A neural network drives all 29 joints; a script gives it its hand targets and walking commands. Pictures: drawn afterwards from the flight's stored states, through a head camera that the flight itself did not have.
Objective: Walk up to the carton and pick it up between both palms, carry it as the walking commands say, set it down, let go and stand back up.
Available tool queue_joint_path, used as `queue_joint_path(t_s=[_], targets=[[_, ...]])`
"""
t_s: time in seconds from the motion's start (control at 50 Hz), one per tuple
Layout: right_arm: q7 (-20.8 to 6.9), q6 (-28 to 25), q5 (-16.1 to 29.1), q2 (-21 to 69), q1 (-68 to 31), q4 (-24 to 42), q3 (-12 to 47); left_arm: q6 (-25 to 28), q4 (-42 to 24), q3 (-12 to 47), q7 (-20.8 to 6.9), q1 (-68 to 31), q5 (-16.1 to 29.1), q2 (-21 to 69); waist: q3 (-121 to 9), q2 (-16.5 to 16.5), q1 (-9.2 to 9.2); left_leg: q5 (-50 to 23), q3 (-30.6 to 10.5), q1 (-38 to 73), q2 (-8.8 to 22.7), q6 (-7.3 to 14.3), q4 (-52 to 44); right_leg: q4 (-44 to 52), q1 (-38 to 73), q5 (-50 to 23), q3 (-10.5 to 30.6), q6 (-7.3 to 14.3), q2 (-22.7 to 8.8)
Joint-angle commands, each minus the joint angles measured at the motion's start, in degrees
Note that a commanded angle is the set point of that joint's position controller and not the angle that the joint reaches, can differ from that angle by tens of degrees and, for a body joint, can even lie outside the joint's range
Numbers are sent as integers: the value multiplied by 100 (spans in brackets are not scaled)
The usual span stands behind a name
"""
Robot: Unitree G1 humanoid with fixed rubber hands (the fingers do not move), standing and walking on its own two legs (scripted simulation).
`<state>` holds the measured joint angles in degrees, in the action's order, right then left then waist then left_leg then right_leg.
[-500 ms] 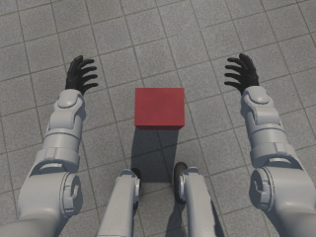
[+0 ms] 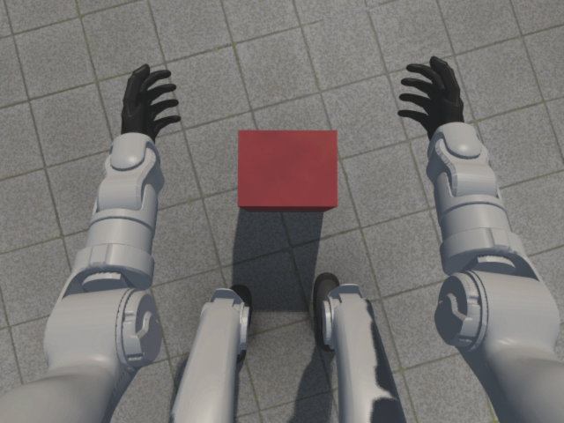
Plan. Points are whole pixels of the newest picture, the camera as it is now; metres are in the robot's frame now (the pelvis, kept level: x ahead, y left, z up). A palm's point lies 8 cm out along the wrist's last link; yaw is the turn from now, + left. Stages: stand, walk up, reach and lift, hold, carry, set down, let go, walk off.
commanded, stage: reach and lift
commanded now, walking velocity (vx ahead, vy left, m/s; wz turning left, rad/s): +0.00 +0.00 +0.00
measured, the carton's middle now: (286, 176) +0.48 -0.02 -0.50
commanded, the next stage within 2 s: none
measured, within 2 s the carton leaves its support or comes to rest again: neither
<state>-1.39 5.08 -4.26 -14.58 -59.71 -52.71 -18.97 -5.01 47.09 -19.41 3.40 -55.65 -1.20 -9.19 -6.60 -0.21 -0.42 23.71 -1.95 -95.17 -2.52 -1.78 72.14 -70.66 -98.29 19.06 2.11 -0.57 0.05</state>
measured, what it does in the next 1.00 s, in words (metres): lowers itself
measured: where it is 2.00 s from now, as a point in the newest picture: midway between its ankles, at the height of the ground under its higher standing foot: (282, 331)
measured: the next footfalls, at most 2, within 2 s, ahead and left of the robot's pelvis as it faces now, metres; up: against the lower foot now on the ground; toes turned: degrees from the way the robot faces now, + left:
none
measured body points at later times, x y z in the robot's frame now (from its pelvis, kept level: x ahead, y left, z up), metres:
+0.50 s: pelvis -0.03 +0.00 -0.14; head +0.30 -0.02 +0.16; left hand +0.49 +0.18 -0.28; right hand +0.50 -0.21 -0.28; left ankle +0.06 +0.13 -0.58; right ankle +0.09 -0.12 -0.58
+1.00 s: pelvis -0.04 +0.00 -0.23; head +0.33 -0.01 +0.02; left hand +0.49 +0.18 -0.42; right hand +0.50 -0.20 -0.43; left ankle +0.06 +0.13 -0.58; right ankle +0.09 -0.12 -0.58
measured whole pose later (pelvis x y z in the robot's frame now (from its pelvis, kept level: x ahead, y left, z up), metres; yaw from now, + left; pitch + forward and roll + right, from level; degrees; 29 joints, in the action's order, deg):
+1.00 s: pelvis -0.04 +0.00 -0.23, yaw +1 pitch +41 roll +2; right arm 4.9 1.1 11.5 -22.1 -78.1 -65.6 -4.8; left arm -1.4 61.0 -6.5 7.8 -75.0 12.2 -17.0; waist 15.1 -1.0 0.1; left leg 34.8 -1.8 -129.1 -4.9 -3.7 123.0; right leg -120.7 -132.8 28.7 2.5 -1.5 1.4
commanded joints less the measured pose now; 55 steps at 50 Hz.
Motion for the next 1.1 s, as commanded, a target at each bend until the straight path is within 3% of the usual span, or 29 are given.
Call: queue_joint_path(t_s=[0.0, 0.26, 0.52, 0.84, 1.04, 1.08], targets=[[35, -104, 47, -569, -1330, 342, -4, 80, -401, 50, 95, -1152, 26, -448, -4885, 143, -1, -1151, 573, 1244, -330, -276, -115, -379, 3362, -1486, -408, -86, 368], [398, 12, 563, -939, -1993, 592, 452, -35, -670, 505, 400, -1802, 548, -815, -5801, 239, 16, -678, 692, 498, -367, -252, 1467, -1890, 2660, -1040, -515, -116, 407], [609, -92, 918, -1012, -2374, 89, 781, 112, -17, 681, 413, -2242, 805, -1071, -5254, 289, -49, -297, 657, -586, -235, -188, 2596, -2951, 1877, -802, -369, -128, 313], [655, -414, 1415, -1277, -2955, -533, 1243, 397, 674, 1101, 449, -2868, 1228, -1342, -4711, 267, 9, -451, 480, -926, -105, -183, 3718, -4098, 1184, -847, -260, -126, 124], [629, -597, 1743, -1590, -3478, -838, 1374, 517, 929, 1406, 467, -3459, 1461, -1515, -4471, 30, 179, -548, 310, -774, -12, -172, 4209, -4630, 747, -865, -213, -76, -24], [636, -617, 1796, -1690, -3650, -702, 1405, 517, 779, 1420, 499, -3573, 1472, -1541, -4593, -57, 102, -610, 336, -703, -28, -174, 4253, -4691, 853, -927, -200, -43, -19]])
